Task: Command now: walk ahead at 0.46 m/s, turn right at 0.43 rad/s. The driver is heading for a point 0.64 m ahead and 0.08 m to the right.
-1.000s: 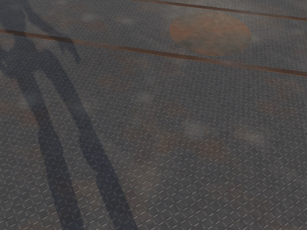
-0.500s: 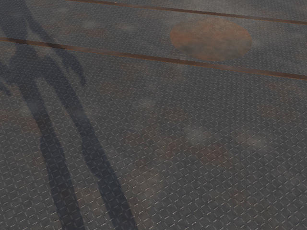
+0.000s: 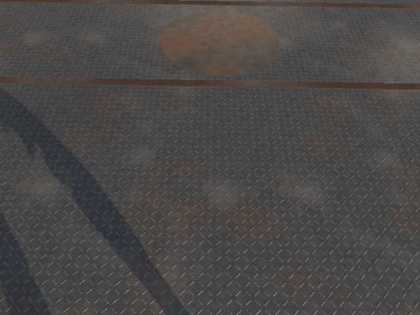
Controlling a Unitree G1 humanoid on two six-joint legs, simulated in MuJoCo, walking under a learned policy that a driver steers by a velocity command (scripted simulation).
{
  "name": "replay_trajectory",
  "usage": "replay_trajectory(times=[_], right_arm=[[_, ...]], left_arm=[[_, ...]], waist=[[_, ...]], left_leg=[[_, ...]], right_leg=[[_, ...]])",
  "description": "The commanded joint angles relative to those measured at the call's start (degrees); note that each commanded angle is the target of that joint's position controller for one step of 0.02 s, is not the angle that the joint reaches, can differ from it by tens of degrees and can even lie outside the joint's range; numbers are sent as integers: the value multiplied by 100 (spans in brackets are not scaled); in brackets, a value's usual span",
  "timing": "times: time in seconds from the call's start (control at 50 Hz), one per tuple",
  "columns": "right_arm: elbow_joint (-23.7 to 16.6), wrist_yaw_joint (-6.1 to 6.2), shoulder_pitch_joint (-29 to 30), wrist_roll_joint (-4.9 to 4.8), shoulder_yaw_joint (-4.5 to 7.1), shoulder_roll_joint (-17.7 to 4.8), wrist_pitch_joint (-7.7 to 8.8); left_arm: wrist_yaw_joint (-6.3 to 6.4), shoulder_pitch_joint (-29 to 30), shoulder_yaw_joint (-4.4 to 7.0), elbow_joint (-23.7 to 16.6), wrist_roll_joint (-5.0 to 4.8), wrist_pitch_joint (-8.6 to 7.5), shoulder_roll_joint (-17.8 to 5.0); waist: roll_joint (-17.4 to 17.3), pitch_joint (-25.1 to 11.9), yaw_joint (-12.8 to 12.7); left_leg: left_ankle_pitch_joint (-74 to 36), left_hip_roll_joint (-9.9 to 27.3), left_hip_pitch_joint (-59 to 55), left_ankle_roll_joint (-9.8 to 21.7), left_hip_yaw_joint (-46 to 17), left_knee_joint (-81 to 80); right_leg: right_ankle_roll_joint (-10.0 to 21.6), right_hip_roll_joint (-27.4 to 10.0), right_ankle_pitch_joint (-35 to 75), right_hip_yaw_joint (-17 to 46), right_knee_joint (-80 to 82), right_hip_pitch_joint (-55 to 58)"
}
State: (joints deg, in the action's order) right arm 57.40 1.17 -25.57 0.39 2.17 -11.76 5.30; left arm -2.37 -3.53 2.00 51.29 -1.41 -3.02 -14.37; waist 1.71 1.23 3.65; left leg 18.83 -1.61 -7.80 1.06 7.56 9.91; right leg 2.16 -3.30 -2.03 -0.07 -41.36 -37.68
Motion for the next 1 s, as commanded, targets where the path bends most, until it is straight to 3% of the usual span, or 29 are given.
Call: replay_trajectory(times=[0.02,0.08,0.1,0.12,0.14,0.16,0.18,0.2,0.22,0.24,0.28,0.34,0.42,0.48,0.52,0.56,0.6,0.62,0.64,0.66,0.68,0.7,0.72,0.74,0.78,0.82,0.88,0.94,1.0], right_arm=[[-168,54,-7,-79,209,-1024,54],[-269,89,225,-62,270,-1238,-64],[-329,111,320,-34,283,-1288,-134],[-410,121,372,-31,265,-1303,-157],[-579,91,262,101,159,-1027,-88],[-793,-40,-128,3,-42,-352,126],[-957,-109,676,-153,100,-947,370],[-1174,-123,1029,-339,136,-1064,457],[-1135,-61,1101,-273,147,-1070,473],[-1079,-1,1047,-130,216,-1112,411],[-1115,20,884,-13,245,-1040,248],[-1393,56,1430,107,218,-915,146],[-1722,8,2418,67,122,-726,179],[-1822,-97,2742,-34,92,-764,232],[-1908,-169,2904,-43,102,-874,279],[-1955,-210,2877,-45,134,-1011,328],[-1804,-188,2220,-30,216,-1176,369],[-1659,-157,1426,41,301,-1407,393],[-1544,-147,508,58,389,-1794,362],[-1189,-219,33,-24,488,-1955,263],[-1292,-240,207,-151,346,-1352,249],[-1385,-219,699,-114,257,-1093,219],[-1470,-229,1080,-29,193,-1019,193],[-1477,-239,1291,11,156,-922,177],[-1376,-259,1345,62,89,-774,191],[-1256,-228,1367,46,105,-900,170],[-1118,-138,1340,-18,179,-1210,24],[-924,-110,1125,-62,163,-1213,-73],[-812,-100,1221,-122,151,-1207,-137]], left_arm=[[-89,924,-13,-728,3,-64,-203],[-166,413,169,-782,-12,-57,-532],[-169,-299,308,-629,-33,-31,-753],[-109,-1191,499,-416,-44,19,-1058],[36,-1942,637,-299,-37,107,-1536],[32,-1714,605,-494,-5,68,-1680],[32,-1742,509,-458,18,-5,-1338],[49,-1447,458,-459,62,-73,-1083],[29,-889,396,-619,63,-149,-893],[37,-494,353,-751,108,-183,-737],[73,-329,315,-864,112,-172,-684],[201,-736,371,-832,94,-177,-915],[298,-1240,414,-772,26,-115,-1031],[314,-1587,381,-633,-12,-86,-943],[321,-1798,346,-547,0,-57,-853],[332,-1890,361,-516,50,-24,-917],[322,-1807,347,-541,66,10,-901],[290,-1712,263,-619,107,-6,-710],[281,-2057,160,-681,226,-48,-429],[254,-2752,90,-650,-15,-129,-246],[277,-2267,198,-634,-107,-157,-889],[289,-1537,252,-781,-87,-157,-1054],[304,-1265,241,-827,22,-146,-953],[304,-1205,260,-854,132,-138,-867],[298,-1422,224,-825,138,-86,-559],[316,-1402,154,-853,140,-42,-314],[303,-1053,80,-930,156,-4,-225],[277,-659,114,-995,152,29,-384],[258,-514,161,-1060,196,13,-513]], waist=[[-559,730,-96],[-840,124,-566],[-885,-315,-941],[-745,-767,-1376],[382,-1317,-1414],[1297,-2150,-845],[647,-1764,-1200],[457,-1045,-981],[-276,-493,-636],[-319,-330,-399],[-108,-162,-146],[-8,20,-265],[135,49,-657],[231,-51,-853],[238,-49,-908],[363,-67,-831],[497,-314,-444],[343,-986,-59],[-582,-1865,85],[-2279,-2130,-111],[-1272,-1409,89],[-761,-568,120],[-357,-213,-50],[-284,-106,-211],[-579,-292,-433],[-721,-427,-496],[-793,-666,-403],[-742,-626,-255],[-686,-494,-350]], left_leg=[[-2949,1604,758,641,-138,-333],[-6004,1700,246,443,194,996],[-6603,1638,350,353,278,1988],[-6162,1442,1095,176,316,3295],[-2783,939,2634,-42,330,5367],[1322,-249,4534,-256,-687,7250],[1192,57,5022,-63,-1573,7439],[644,288,5413,82,-1407,7190],[181,608,5053,91,-1409,6578],[-38,782,4569,40,-1410,6074],[-185,910,4057,-95,-1364,5549],[-893,830,4098,-376,-1132,4558],[-2329,463,3828,-451,-1088,2699],[-2778,364,3573,-420,-1087,2157],[-2479,365,3720,-306,-1148,1896],[-1876,315,3671,-131,-1113,1725],[-1560,174,2781,174,-930,1358],[-1718,611,1502,516,-1296,1556],[-1922,1627,-270,1018,-2527,1823],[-290,2565,-1463,1824,-5014,976],[981,2410,-1045,1555,-5074,659],[114,2178,-213,1315,-4122,610],[-1481,1929,552,1242,-3379,579],[-2804,1724,970,1199,-2847,595],[-4520,1395,1347,1092,-2067,599],[-5424,1273,1525,1131,-1578,586],[-5390,1112,1728,1040,-1123,553],[-4755,1163,1614,975,-1148,606],[-4043,1265,1528,875,-1338,959]], right_leg=[[179,73,199,-251,502,222],[539,521,-418,-647,441,1119],[690,741,-497,-737,493,1977],[906,807,-410,-492,741,3382],[1289,-348,-776,1403,939,4946],[2457,-1679,-2236,4925,2231,6178],[2159,-1431,-1904,4730,2623,5813],[1953,-1263,-2315,3978,2780,5103],[1703,-1000,-1845,3333,2893,3999],[1551,-747,-1371,2824,2958,3247],[1497,-469,-967,2333,3131,2435],[1488,-288,-343,1849,3195,1865],[1142,3,-426,1618,2992,1839],[1048,-165,-633,1739,2806,2220],[1032,-361,-540,1972,2461,2796],[986,-570,-72,2218,2139,3286],[841,-427,1100,2179,1545,3461],[685,-146,1368,1897,479,3129],[423,422,-287,1374,-1216,1996],[75,1039,-3090,893,-2774,21],[100,620,-2922,1187,-3244,-666],[69,430,-2389,1009,-3236,-778],[-22,223,-2062,787,-3052,-482],[-100,79,-1920,690,-2714,-234],[-237,-15,-1841,516,-2085,369],[-369,44,-1565,324,-1289,644],[-420,144,-509,136,-64,1323],[-353,225,28,173,516,1569],[-135,244,34,212,1128,1823]])
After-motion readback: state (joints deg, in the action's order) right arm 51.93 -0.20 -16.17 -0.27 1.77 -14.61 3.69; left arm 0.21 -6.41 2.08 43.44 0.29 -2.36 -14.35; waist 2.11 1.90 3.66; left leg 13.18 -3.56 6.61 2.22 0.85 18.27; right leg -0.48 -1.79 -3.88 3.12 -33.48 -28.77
